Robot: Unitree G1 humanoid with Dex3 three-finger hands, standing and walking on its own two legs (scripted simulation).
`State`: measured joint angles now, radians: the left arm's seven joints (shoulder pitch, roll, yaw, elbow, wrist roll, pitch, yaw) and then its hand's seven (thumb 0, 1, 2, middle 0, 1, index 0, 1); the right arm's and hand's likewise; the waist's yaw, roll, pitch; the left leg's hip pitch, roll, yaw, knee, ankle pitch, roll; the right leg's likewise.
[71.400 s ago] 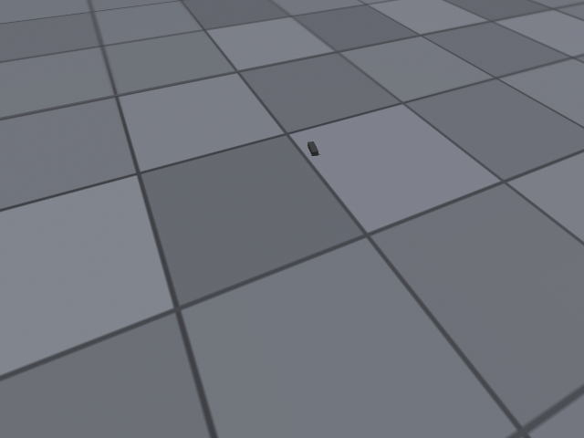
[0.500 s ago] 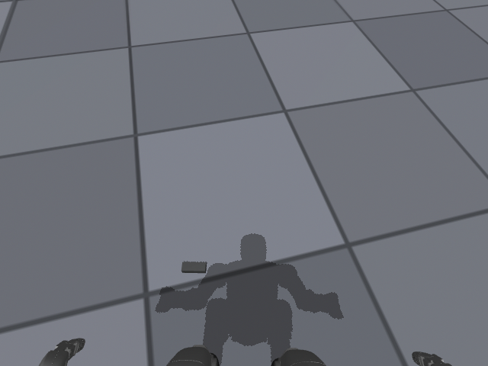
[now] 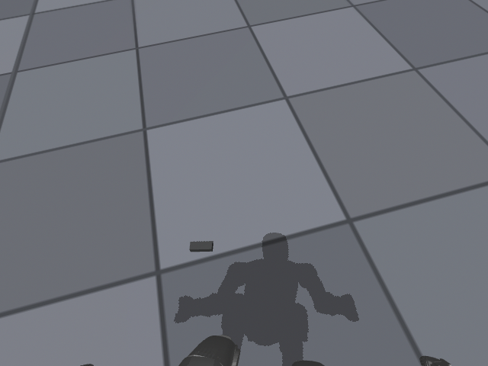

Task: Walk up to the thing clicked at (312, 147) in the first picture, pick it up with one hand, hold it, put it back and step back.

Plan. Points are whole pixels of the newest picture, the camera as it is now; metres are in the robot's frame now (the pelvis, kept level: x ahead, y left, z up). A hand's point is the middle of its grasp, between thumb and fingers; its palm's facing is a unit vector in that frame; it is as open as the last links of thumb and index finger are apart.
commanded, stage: step back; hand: left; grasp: from above
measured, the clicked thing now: (201, 246) +0.59 +0.25 -0.76
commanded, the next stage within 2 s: none
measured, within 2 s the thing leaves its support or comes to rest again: neither
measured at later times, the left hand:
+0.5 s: hand out of the picture -0.06 +0.30 -0.16, palm faces +0.02 -0.92 -0.39, open 7.3 cm
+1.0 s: hand out of the picture -0.20 +0.26 -0.12, palm faces +0.07 -0.89 -0.46, open 7.3 cm
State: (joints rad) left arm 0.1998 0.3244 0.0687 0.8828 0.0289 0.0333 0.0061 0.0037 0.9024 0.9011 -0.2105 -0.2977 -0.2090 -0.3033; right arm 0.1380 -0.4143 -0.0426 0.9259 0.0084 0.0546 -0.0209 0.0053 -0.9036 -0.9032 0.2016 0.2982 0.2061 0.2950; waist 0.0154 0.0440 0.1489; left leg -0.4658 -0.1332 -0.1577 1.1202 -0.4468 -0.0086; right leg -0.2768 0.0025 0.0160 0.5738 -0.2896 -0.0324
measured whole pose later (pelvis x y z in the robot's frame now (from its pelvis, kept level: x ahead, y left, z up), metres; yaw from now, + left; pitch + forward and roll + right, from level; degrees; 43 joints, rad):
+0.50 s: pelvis -0.15 +0.02 +0.00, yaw +0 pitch -3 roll -1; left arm 0.19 0.40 0.08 0.84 0.01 0.05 0.02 0.00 0.91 0.90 -0.21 -0.30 -0.20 -0.30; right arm 0.06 -0.35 -0.04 0.82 -0.02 0.03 0.00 0.01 -0.90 -0.90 0.20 0.30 0.21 0.30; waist 0.03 -0.03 0.18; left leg -0.33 0.00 0.03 0.54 -0.17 0.05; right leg -0.37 0.08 0.14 1.12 -0.49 0.04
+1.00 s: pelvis -0.32 -0.01 -0.01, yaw +5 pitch -2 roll +2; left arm 0.12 0.35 0.08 0.76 0.03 0.03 0.03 0.00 0.90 0.90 -0.21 -0.30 -0.21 -0.30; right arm 0.28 -0.42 -0.06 0.94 -0.02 0.08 -0.03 0.01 -0.91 -0.90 0.20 0.30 0.20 0.29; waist -0.01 0.05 0.18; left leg -0.33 -0.07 -0.11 0.96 -0.53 -0.04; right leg -0.39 -0.06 -0.08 0.63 -0.21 -0.03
